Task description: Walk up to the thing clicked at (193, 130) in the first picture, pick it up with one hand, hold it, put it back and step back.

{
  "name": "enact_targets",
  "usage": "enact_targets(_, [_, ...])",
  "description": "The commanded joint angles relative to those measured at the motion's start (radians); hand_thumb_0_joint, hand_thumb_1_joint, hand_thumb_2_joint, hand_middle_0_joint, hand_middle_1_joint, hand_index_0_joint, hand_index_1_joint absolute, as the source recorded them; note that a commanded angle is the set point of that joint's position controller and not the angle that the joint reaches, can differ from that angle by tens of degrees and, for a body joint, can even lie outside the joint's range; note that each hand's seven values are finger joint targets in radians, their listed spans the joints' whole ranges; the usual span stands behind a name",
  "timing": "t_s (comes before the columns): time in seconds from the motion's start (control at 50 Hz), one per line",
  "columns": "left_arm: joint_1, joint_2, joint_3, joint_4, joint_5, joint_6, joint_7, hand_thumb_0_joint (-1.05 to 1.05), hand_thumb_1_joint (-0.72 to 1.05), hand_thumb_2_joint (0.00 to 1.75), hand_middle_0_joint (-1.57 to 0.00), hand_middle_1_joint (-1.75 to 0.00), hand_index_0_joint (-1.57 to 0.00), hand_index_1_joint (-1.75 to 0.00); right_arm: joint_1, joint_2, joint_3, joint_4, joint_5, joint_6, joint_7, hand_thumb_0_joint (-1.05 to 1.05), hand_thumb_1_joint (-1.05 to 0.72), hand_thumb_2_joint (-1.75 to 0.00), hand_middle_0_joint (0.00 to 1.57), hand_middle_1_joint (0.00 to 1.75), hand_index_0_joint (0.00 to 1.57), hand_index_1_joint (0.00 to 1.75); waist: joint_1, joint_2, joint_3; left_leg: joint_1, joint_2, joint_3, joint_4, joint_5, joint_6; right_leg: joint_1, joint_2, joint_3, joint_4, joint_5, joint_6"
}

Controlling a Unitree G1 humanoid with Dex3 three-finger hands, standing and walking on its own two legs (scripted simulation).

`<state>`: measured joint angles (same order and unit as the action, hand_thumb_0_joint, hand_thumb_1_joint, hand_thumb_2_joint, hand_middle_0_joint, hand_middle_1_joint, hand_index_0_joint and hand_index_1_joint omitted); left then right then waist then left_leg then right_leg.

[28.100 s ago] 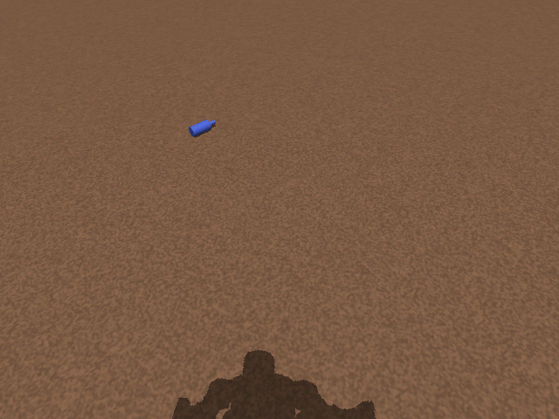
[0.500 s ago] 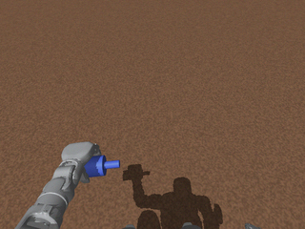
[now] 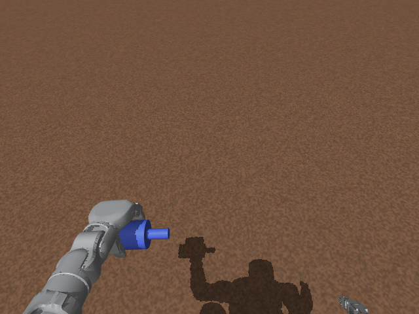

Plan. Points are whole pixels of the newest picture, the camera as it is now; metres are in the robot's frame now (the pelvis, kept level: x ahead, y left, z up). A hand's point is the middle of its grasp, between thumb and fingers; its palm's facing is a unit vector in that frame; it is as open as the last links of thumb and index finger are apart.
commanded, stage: hold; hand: left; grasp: from above
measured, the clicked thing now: (131, 234) +0.32 +0.20 -0.08
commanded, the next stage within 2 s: crouch in 1.46 s
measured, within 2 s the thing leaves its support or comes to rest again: neither
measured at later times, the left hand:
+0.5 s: hand (118, 238) +0.29 +0.21 -0.03, palm faces -0.45 -0.05 -0.89, open 9.2 cm
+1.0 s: hand (119, 238) +0.28 +0.20 -0.01, palm faces -0.45 -0.05 -0.89, open 9.2 cm
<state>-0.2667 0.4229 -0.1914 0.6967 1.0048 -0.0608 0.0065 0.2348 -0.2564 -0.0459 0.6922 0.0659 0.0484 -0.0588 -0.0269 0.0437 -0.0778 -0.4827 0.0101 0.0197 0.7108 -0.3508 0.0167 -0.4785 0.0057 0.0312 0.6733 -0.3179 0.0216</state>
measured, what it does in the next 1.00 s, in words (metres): stands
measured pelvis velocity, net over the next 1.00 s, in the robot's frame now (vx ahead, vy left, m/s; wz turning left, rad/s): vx -0.01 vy -0.01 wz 0.00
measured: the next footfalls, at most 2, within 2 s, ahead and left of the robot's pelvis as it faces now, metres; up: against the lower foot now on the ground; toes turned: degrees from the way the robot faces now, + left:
none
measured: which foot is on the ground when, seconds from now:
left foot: down 0.00-1.00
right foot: down 0.00-1.00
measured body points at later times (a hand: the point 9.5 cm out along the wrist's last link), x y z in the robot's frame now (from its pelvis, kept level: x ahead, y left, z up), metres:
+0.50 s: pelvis -0.01 -0.01 +0.01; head +0.01 -0.03 +0.46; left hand +0.31 +0.21 +0.02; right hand +0.12 -0.27 -0.11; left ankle +0.00 +0.11 -0.72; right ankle +0.01 -0.14 -0.72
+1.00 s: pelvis -0.01 -0.01 +0.02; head +0.00 -0.04 +0.47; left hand +0.30 +0.20 +0.04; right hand +0.14 -0.27 -0.10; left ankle +0.00 +0.11 -0.72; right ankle +0.01 -0.14 -0.72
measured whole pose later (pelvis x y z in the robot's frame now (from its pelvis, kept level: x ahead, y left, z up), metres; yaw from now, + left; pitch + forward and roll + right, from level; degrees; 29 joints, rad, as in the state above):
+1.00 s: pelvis -0.01 -0.01 +0.02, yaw +0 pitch +1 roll +0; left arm -0.20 0.42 -0.20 0.56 0.97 -0.05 -0.06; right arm 0.19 -0.26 -0.03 0.67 0.08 0.07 -0.08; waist 0.00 0.06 -0.02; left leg -0.29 0.01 0.03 0.53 -0.26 0.00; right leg -0.31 0.00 0.04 0.53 -0.24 0.01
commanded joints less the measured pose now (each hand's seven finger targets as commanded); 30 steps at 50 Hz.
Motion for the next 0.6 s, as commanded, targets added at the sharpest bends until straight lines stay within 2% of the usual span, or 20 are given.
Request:
enact_targets(0.0, [-0.308, 0.212, 0.101, -0.231, -0.001, -0.001, 0.031, 0.0, 0.74, 0.55, -1.08, -0.45, -1.1, -0.44, -0.032, -0.14, -0.042, -0.116, -0.003, -0.036, -0.01, 0.0, -0.89, -0.9, 0.2, 0.3, 0.2, 0.3, 0.006, 0.01, -0.26, 0.185, -0.026, -0.011, -0.107, 0.309, -0.009, 0.119, 0.038, -0.017, -0.084, 0.245, -0.039])
enact_targets(0.08, [-0.308, 0.213, 0.101, -0.232, 0.0, 0.001, 0.023, 0.0, 0.74, 0.57, -1.09, -0.45, -1.1, -0.44, -0.04, -0.139, -0.041, -0.122, -0.004, -0.035, -0.011, 0.0, -0.89, -0.9, 0.2, 0.3, 0.2, 0.3, -0.001, -0.004, -0.246, 0.191, -0.021, -0.016, -0.119, 0.306, -0.006, 0.11, 0.039, -0.019, -0.094, 0.241, -0.039])
enact_targets(0.14, [-0.305, 0.218, 0.106, -0.257, -0.013, 0.001, 0.014, 0.0, 0.75, 0.59, -1.09, -0.48, -1.11, -0.46, -0.051, -0.141, -0.04, -0.13, -0.001, -0.034, -0.012, 0.0, -0.89, -0.9, 0.2, 0.3, 0.2, 0.3, 0.01, 0.004, -0.24, 0.202, -0.024, -0.009, -0.137, 0.282, -0.006, 0.124, 0.037, -0.016, -0.11, 0.221, -0.039])
enact_targets(0.16, [-0.289, 0.21, 0.101, -0.246, -0.012, 0.003, 0.009, 0.0, 0.77, 0.6, -1.1, -0.48, -1.12, -0.47, -0.053, -0.138, -0.037, -0.127, -0.002, -0.034, -0.013, 0.0, -0.89, -0.9, 0.2, 0.3, 0.2, 0.3, 0.003, -0.003, -0.239, 0.206, -0.023, -0.009, -0.138, 0.291, -0.004, 0.123, 0.036, -0.017, -0.108, 0.229, -0.038])
enact_targets(0.24, [-0.289, 0.211, 0.1, -0.274, -0.011, 0.0, 0.002, 0.0, 0.76, 0.62, -1.11, -0.48, -1.12, -0.48, -0.063, -0.136, -0.037, -0.133, 0.0, -0.033, -0.015, 0.0, -0.89, -0.9, 0.2, 0.3, 0.2, 0.3, 0.014, -0.01, -0.247, 0.222, -0.028, -0.004, -0.145, 0.305, -0.002, 0.15, 0.034, -0.015, -0.119, 0.245, -0.036])
enact_targets(0.26, [-0.288, 0.215, 0.104, -0.273, -0.011, 0.0, 0.001, 0.0, 0.75, 0.61, -1.09, -0.49, -1.1, -0.48, -0.061, -0.136, -0.036, -0.131, -0.001, -0.032, -0.016, 0.0, -0.89, -0.9, 0.2, 0.3, 0.2, 0.3, 0.007, -0.008, -0.246, 0.227, -0.027, -0.004, -0.147, 0.311, -0.001, 0.143, 0.034, -0.014, -0.121, 0.25, -0.036])
enact_targets(0.4, [-0.277, 0.212, 0.104, -0.266, -0.014, 0.001, 0.001, 0.0, 0.76, 0.6, -1.09, -0.52, -1.11, -0.5, -0.085, -0.134, -0.029, -0.145, 0.003, -0.031, -0.018, 0.0, -0.9, -0.9, 0.2, 0.3, 0.2, 0.3, 0.019, -0.015, -0.198, 0.224, -0.025, -0.008, -0.185, 0.248, -0.001, 0.151, 0.033, -0.014, -0.154, 0.188, -0.037])
enact_targets(0.52, [-0.271, 0.213, 0.107, -0.285, -0.021, 0.0, -0.01, 0.0, 0.75, 0.58, -1.07, -0.53, -1.1, -0.5, -0.1, -0.131, -0.027, -0.152, 0.003, -0.031, -0.021, 0.0, -0.9, -0.9, 0.2, 0.3, 0.2, 0.3, 0.021, -0.014, -0.19, 0.245, -0.026, -0.003, -0.206, 0.232, 0.001, 0.163, 0.03, -0.011, -0.178, 0.174, -0.035])
enact_targets(0.56, [-0.281, 0.204, 0.097, -0.299, -0.021, -0.001, -0.011, 0.0, 0.74, 0.58, -1.06, -0.53, -1.09, -0.5, -0.103, -0.13, -0.025, -0.153, 0.002, -0.031, -0.022, 0.0, -0.9, -0.9, 0.2, 0.3, 0.2, 0.3, 0.013, -0.03, -0.189, 0.254, -0.026, -0.004, -0.208, 0.227, 0.003, 0.164, 0.029, -0.01, -0.185, 0.172, -0.032])
enact_targets(0.58, [-0.269, 0.212, 0.106, -0.298, -0.022, 0.002, -0.01, 0.0, 0.74, 0.59, -1.07, -0.53, -1.09, -0.51, -0.107, -0.13, -0.024, -0.154, 0.004, -0.031, -0.023, 0.0, -0.9, -0.9, 0.2, 0.3, 0.2, 0.3, 0.022, -0.035, -0.181, 0.252, -0.029, -0.001, -0.213, 0.221, 0.004, 0.173, 0.026, -0.008, -0.194, 0.168, -0.03])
